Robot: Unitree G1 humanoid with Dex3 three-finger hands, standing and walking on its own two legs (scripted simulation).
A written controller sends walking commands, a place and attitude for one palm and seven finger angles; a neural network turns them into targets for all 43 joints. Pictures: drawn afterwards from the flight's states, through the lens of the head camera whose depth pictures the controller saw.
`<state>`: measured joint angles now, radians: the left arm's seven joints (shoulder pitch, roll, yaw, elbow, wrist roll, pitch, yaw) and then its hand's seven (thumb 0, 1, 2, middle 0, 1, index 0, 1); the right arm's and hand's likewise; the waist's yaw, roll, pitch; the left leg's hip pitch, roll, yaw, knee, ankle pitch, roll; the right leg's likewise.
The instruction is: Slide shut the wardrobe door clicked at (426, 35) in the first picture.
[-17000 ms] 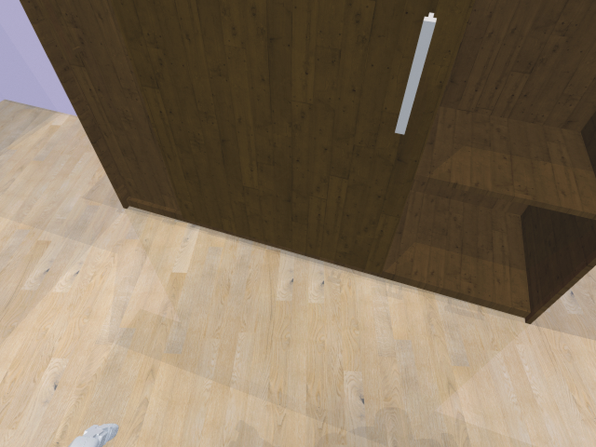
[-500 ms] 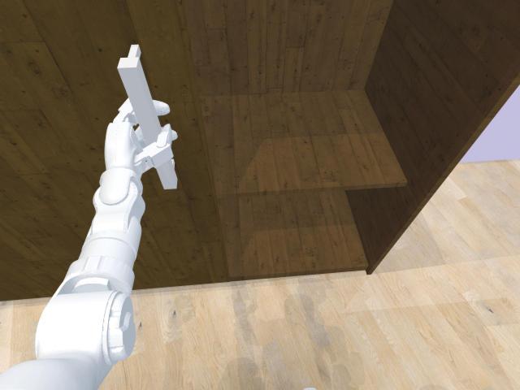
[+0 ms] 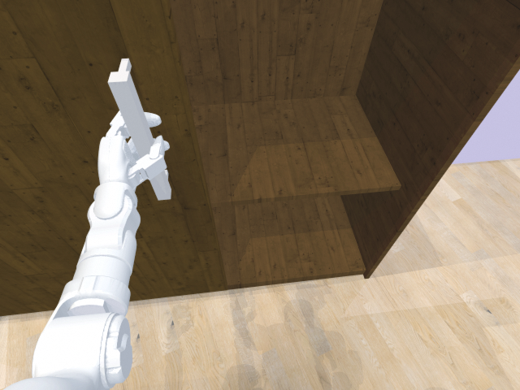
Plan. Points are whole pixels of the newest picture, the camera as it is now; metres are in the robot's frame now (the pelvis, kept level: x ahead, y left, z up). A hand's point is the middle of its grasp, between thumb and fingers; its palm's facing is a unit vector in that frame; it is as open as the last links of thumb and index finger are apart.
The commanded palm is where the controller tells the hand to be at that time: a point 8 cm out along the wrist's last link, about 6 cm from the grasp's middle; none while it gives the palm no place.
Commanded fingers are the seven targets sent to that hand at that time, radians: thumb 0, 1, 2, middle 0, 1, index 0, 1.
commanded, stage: grip the handle and tug to test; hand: left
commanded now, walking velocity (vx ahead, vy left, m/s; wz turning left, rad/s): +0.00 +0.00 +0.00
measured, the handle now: (147, 138) +0.50 +0.17 +0.11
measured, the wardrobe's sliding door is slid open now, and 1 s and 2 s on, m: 0.55 0.54 0.50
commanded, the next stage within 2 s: tug the door sideways, standing still in 0.18 s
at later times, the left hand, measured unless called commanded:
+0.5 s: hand (158, 156) +0.45 +0.14 +0.11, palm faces +0.12 -0.99 +0.00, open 5.7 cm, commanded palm +0.43 +0.17 +0.11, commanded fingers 0.00 0.90 0.90 -0.45 -1.40 -0.45 -1.40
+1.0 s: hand (168, 156) +0.45 +0.13 +0.11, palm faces +0.16 -0.99 -0.03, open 5.9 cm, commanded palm +0.43 +0.12 +0.11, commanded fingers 0.00 0.90 0.90 -0.45 -1.40 -0.45 -1.40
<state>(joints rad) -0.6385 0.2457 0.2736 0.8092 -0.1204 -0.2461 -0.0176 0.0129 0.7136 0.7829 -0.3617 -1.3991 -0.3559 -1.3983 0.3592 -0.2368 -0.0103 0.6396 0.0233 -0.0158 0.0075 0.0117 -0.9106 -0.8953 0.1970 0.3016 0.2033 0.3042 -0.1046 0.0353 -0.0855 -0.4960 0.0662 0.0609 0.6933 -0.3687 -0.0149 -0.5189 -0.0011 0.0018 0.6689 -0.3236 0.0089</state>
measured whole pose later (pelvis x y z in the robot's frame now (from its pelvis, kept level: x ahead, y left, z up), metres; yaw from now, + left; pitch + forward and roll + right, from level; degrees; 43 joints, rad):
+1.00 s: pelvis +0.00 +0.01 +0.00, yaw +5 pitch +10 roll -1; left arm -0.75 0.14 0.06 0.84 -0.12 -0.24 0.18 0.00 0.75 0.81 -0.32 -1.40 -0.26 -1.40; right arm 0.38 -0.22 -0.03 0.75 0.00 -0.09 0.03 0.01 -0.91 -0.90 0.20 0.30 0.20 0.30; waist -0.05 0.05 -0.07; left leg -0.54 0.03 -0.02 0.73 -0.38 -0.01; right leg -0.51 -0.04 -0.07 0.69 -0.35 0.02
